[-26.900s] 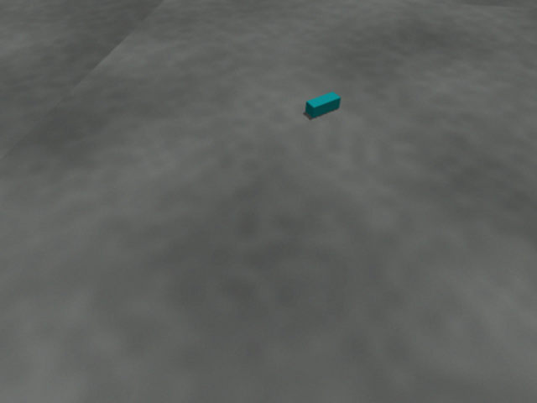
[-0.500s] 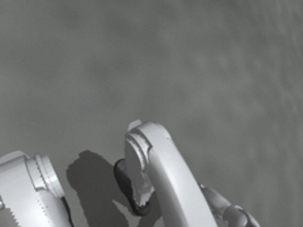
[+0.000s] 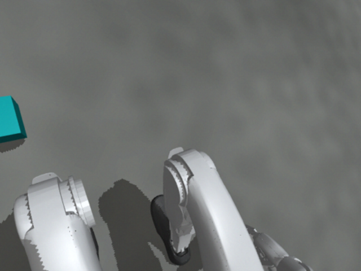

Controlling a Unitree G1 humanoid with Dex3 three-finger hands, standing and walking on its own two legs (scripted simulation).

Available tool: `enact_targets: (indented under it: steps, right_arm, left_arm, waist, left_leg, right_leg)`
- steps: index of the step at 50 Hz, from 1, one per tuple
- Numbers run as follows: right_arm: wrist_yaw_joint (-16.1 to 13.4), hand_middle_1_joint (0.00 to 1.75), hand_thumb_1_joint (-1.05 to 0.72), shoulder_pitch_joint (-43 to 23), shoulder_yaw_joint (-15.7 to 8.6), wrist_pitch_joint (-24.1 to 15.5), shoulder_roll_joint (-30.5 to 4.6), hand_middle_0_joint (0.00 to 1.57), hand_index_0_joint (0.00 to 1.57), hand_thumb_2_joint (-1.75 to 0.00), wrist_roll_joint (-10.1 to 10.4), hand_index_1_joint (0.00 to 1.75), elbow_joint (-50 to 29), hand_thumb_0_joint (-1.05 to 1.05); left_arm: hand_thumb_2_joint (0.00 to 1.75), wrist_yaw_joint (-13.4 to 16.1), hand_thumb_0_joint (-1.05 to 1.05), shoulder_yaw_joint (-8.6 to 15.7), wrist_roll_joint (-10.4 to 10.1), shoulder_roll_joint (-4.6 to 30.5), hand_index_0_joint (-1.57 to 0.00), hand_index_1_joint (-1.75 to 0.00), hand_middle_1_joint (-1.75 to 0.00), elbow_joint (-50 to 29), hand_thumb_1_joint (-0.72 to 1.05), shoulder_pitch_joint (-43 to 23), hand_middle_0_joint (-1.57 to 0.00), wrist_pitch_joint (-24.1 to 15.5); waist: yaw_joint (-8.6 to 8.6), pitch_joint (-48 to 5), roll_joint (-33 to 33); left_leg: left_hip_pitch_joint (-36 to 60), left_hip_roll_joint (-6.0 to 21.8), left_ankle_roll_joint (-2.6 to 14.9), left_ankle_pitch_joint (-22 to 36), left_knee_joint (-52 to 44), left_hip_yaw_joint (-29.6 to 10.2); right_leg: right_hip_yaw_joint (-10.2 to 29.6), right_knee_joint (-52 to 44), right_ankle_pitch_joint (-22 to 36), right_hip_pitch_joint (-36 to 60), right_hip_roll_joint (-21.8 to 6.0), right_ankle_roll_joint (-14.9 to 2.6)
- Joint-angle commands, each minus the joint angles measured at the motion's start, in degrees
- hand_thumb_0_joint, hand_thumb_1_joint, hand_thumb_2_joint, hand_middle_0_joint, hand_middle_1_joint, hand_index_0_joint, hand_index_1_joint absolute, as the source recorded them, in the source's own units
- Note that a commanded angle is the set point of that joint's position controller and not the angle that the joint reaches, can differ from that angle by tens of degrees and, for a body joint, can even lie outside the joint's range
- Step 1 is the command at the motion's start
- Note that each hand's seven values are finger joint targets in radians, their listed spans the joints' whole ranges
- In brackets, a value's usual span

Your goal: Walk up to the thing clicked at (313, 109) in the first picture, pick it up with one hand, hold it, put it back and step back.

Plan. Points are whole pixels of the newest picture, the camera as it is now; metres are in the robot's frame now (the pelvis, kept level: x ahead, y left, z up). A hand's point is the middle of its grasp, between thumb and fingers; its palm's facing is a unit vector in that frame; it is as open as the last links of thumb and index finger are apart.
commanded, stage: settle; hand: left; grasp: from above
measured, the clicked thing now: out of the picture +0.42 +0.37 -0.24
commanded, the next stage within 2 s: lift in 0.44 s
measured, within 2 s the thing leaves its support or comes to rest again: neither
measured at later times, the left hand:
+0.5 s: hand out of the picture +0.41 +0.36 -0.13, palm faces -0.45 -0.12 -0.89, open 11.0 cm
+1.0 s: hand out of the picture +0.36 +0.36 -0.03, palm faces -0.46 -0.15 -0.87, open 11.0 cm
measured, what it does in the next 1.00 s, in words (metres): rises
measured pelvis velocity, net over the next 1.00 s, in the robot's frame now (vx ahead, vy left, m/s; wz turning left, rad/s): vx -0.01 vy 0.00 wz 0.14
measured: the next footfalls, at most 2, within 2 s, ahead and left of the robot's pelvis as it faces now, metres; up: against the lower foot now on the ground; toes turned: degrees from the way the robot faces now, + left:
none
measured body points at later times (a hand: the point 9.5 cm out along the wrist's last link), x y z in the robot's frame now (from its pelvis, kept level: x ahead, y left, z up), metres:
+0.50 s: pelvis -0.01 +0.00 +0.03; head +0.21 +0.10 +0.40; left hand +0.43 +0.37 -0.08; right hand +0.10 -0.26 -0.07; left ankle +0.07 +0.13 -0.27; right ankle +0.10 -0.10 -0.27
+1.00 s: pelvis -0.01 +0.00 +0.10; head +0.18 +0.08 +0.49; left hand +0.38 +0.36 +0.02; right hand +0.11 -0.26 -0.02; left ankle +0.07 +0.13 -0.27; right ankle +0.10 -0.10 -0.27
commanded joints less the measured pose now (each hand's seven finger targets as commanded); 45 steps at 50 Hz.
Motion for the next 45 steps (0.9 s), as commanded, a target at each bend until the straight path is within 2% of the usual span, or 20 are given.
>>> enact_targets:
  steps: [1, 3, 5, 6, 11, 12, 14, 16, 17, 18, 25, 26, 27, 28, 29, 31, 33, 38, 42, 45]
  right_arm:
    - [-0.6, 0.30, -0.90, 9.2, -7.6, 0.7, -16.4, 0.20, 0.20, -0.90, 2.2, 0.30, -0.4, 0.00]
    - [-0.5, 0.30, -0.90, 9.3, -8.1, 1.2, -15.4, 0.20, 0.20, -0.90, 2.9, 0.30, -0.1, 0.00]
    - [-0.8, 0.30, -0.90, 10.3, -8.4, 1.9, -15.3, 0.20, 0.20, -0.90, 3.5, 0.30, 0.0, 0.00]
    - [-1.0, 0.30, -0.90, 10.2, -8.7, 2.3, -14.7, 0.20, 0.20, -0.90, 3.7, 0.30, 0.1, 0.00]
    - [-2.0, 0.30, -0.90, 10.8, -9.0, 4.0, -14.3, 0.20, 0.20, -0.90, 4.7, 0.30, -0.3, 0.00]
    - [-2.2, 0.30, -0.90, 11.0, -9.1, 4.4, -13.7, 0.20, 0.20, -0.90, 4.8, 0.30, -0.3, 0.00]
    - [-2.9, 0.30, -0.90, 10.9, -9.3, 5.0, -13.9, 0.20, 0.20, -0.90, 5.1, 0.30, -0.7, 0.00]
    - [-3.4, 0.30, -0.90, 10.9, -9.4, 5.7, -13.7, 0.20, 0.20, -0.90, 5.3, 0.30, -0.8, 0.00]
    - [-3.6, 0.30, -0.90, 11.2, -9.6, 6.0, -13.5, 0.20, 0.20, -0.90, 5.4, 0.30, -0.9, 0.00]
    - [-4.0, 0.30, -0.90, 11.0, -9.8, 6.3, -13.7, 0.20, 0.20, -0.90, 5.7, 0.30, -1.0, 0.00]
    - [-5.7, 0.30, -0.90, 11.8, -10.4, 8.1, -12.9, 0.20, 0.20, -0.90, 6.2, 0.30, -1.0, 0.00]
    - [-5.9, 0.30, -0.90, 12.0, -10.9, 8.2, -13.3, 0.20, 0.20, -0.90, 6.3, 0.30, -0.6, 0.00]
    - [-6.2, 0.30, -0.91, 12.3, -10.9, 8.4, -13.2, 0.20, 0.20, -0.91, 6.3, 0.30, -0.8, 0.00]
    - [-6.2, 0.30, -0.88, 12.3, -11.0, 8.5, -13.4, 0.20, 0.20, -0.89, 6.4, 0.30, -0.8, 0.00]
    - [-6.3, 0.30, -0.91, 12.8, -11.1, 8.5, -13.0, 0.20, 0.20, -0.91, 6.5, 0.30, -0.8, 0.00]
    - [-6.6, 0.30, -0.90, 13.3, -11.8, 8.8, -13.2, 0.20, 0.20, -0.90, 6.9, 0.30, -0.8, 0.00]
    - [-6.6, 0.30, -0.90, 13.6, -12.3, 8.9, -12.9, 0.20, 0.20, -0.90, 7.2, 0.30, -1.1, 0.00]
    - [-7.2, 0.30, -0.90, 14.0, -13.6, 10.0, -11.9, 0.20, 0.20, -0.90, 8.4, 0.30, -1.6, 0.00]
    - [-8.0, 0.30, -0.90, 13.8, -14.6, 10.4, -11.1, 0.20, 0.20, -0.90, 9.4, 0.30, -2.2, 0.00]
    - [-8.6, 0.30, -0.90, 13.8, -15.4, 10.5, -10.7, 0.20, 0.20, -0.90, 10.2, 0.30, -2.6, 0.00]
  left_arm:
    - [0.90, 1.4, 0.00, 2.4, -2.1, 15.5, -0.91, -0.83, -0.85, -12.9, 0.54, -17.2, -0.89, 1.9]
    - [0.93, -0.1, 0.00, 0.0, -2.8, 12.3, -0.93, -0.84, -0.85, -12.3, 0.56, -17.2, -0.91, 2.9]
    - [0.95, -1.4, 0.00, 0.2, -3.7, 12.0, -0.94, -0.86, -0.87, -13.7, 0.58, -17.8, -0.92, 3.5]
    - [0.96, -2.3, 0.00, -1.0, -4.0, 10.4, -0.95, -0.86, -0.87, -12.7, 0.59, -17.1, -0.93, 4.0]
    - [1.00, -6.2, 0.00, -1.2, -4.9, 11.4, -0.97, -0.86, -0.87, -14.6, 0.60, -19.6, -0.97, 3.6]
    - [0.99, -6.8, 0.00, -0.7, -5.1, 11.5, -0.98, -0.86, -0.87, -14.9, 0.62, -18.7, -0.98, 3.5]
    - [1.01, -7.9, 0.00, -0.4, -5.4, 12.0, -0.99, -0.86, -0.86, -16.9, 0.62, -19.7, -0.99, 3.1]
    - [1.00, -9.0, 0.00, -1.7, -5.1, 10.6, -1.00, -0.87, -0.87, -16.3, 0.63, -19.9, -0.99, 2.9]
    - [1.01, -9.3, 0.00, -1.2, -5.2, 10.8, -1.00, -0.88, -0.88, -16.8, 0.64, -20.0, -0.99, 2.6]
    - [1.00, -9.4, 0.00, -0.3, -5.2, 11.9, -1.00, -0.88, -0.88, -18.9, 0.64, -20.2, -0.99, 2.3]
    - [1.04, -10.2, 0.00, -0.6, -4.2, 11.3, -1.00, -0.89, -0.89, -20.8, 0.64, -21.4, -0.99, 1.9]
    - [1.05, -10.3, 0.00, -0.2, -4.0, 11.8, -1.00, -0.90, -0.89, -21.2, 0.64, -21.6, -1.00, 1.9]
    - [1.03, -10.3, 0.00, -0.4, -3.8, 11.6, -1.04, -0.89, -0.90, -21.1, 0.66, -22.0, -1.03, 2.1]
    - [1.01, -10.4, 0.00, -0.3, -4.1, 11.1, -0.97, -0.86, -0.89, -20.9, 0.66, -20.9, -0.95, 2.2]
    - [0.99, -10.7, 0.00, -0.5, -4.4, 10.8, -1.02, -0.89, -0.90, -21.0, 0.66, -20.5, -1.01, 2.6]
    - [1.03, -11.5, 0.00, 0.5, -5.3, 11.3, -1.03, -0.89, -0.91, -23.7, 0.70, -20.8, -1.02, 3.2]
    - [1.02, -13.0, 0.00, -0.5, -6.7, 9.8, -1.05, -0.90, -0.93, -23.7, 0.73, -18.5, -1.02, 4.2]
    - [1.01, -15.8, 0.00, -0.5, -8.0, 9.5, -1.07, -0.89, -0.92, -28.8, 0.75, -16.4, -1.03, 5.1]
    - [1.00, -17.6, 0.00, -1.0, -9.7, 7.4, -1.06, -0.88, -0.92, -32.2, 0.74, -13.5, -1.03, 4.9]
    - [0.99, -18.0, 0.00, -0.9, -10.7, 6.7, -1.07, -0.87, -0.90, -35.4, 0.75, -12.4, -1.03, 4.7]
  waist:
    - [1.34, -42.1, 33.8]
    - [1.25, -40.8, 31.8]
    - [1.60, -41.9, 30.0]
    - [1.58, -41.5, 28.6]
    - [1.22, -41.7, 22.7]
    - [2.15, -42.4, 23.2]
    - [2.45, -43.4, 22.9]
    - [1.84, -42.1, 23.7]
    - [1.73, -42.5, 23.1]
    - [3.27, -44.1, 24.2]
    - [3.29, -46.0, 26.5]
    - [4.00, -46.6, 26.8]
    - [3.54, -46.8, 27.1]
    - [3.96, -45.8, 27.2]
    - [3.82, -46.0, 27.5]
    - [5.12, -49.5, 28.1]
    - [5.17, -48.8, 28.6]
    - [6.51, -52.0, 25.6]
    - [7.14, -50.2, 24.0]
    - [7.73, -51.5, 22.2]
  left_leg:
    - [34.7, 1.0, -0.56, 12.7, -16.5, 5.1]
    - [33.4, 0.8, -0.17, 11.7, -16.7, 5.9]
    - [32.6, 0.3, 0.17, 11.3, -17.5, 6.3]
    - [32.4, 0.4, 0.24, 11.2, -17.3, 6.4]
    - [28.8, 0.0, 1.10, 10.6, -17.1, 7.1]
    - [28.8, -0.1, 1.07, 10.9, -17.3, 7.5]
    - [30.3, -0.3, 1.01, 10.8, -18.0, 7.6]
    - [31.0, -0.3, 0.81, 10.3, -18.6, 7.6]
    - [31.3, -0.4, 0.74, 9.8, -19.1, 7.4]
    - [32.6, -0.5, 0.65, 9.7, -19.9, 7.5]
    - [36.7, -0.8, 0.48, 10.3, -22.5, 7.7]
    - [37.9, -0.7, 0.51, 10.8, -22.6, 7.8]
    - [37.8, -0.8, 0.57, 10.8, -22.8, 7.9]
    - [38.1, -1.0, 0.38, 10.5, -23.7, 7.7]
    - [38.9, -0.9, 0.42, 10.5, -24.4, 7.7]
    - [41.3, -1.1, 0.57, 11.8, -25.6, 8.0]
    - [42.4, -1.0, 0.48, 11.6, -27.2, 7.9]
    - [43.0, -1.3, 1.06, 11.9, -28.9, 9.2]
    - [43.6, -1.5, 1.18, 9.7, -32.0, 9.7]
    - [45.4, -1.6, 1.39, 9.1, -34.0, 10.0]
  right_leg:
    - [-1.1, -13.4, 17.6, 14.5, 1.5, -2.72]
    - [-0.1, -14.5, 16.7, 14.4, 1.5, -2.76]
    - [0.1, -15.5, 16.6, 15.4, 1.1, -2.63]
    - [0.6, -15.7, 16.2, 15.6, 1.3, -2.66]
    - [2.8, -17.9, 14.8, 19.0, 1.3, -2.51]
    - [3.5, -18.2, 14.8, 20.5, 1.3, -2.40]
    - [3.2, -18.9, 14.2, 19.7, 1.0, -2.56]
    - [3.2, -19.0, 13.6, 18.6, 0.9, -2.82]
    - [3.3, -19.0, 12.8, 18.7, 1.0, -2.97]
    - [2.9, -18.9, 12.8, 18.1, 0.8, -3.01]
    - [2.7, -19.4, 13.2, 17.0, 0.3, -3.19]
    - [2.7, -19.5, 13.6, 16.4, 0.2, -3.21]
    - [2.7, -19.8, 13.6, 16.5, 0.1, -3.15]
    - [2.4, -19.7, 13.4, 16.0, -0.2, -3.30]
    - [2.5, -20.1, 13.6, 16.7, -0.3, -3.17]
    - [2.7, -20.8, 14.4, 17.5, -0.4, -3.13]
    - [3.0, -21.6, 14.3, 18.1, -0.7, -3.07]
    - [4.7, -24.8, 14.2, 21.7, -0.6, -3.24]
    - [5.7, -27.7, 12.1, 22.6, -0.8, -3.24]
    - [6.6, -30.3, 11.3, 23.8, -1.0, -3.27]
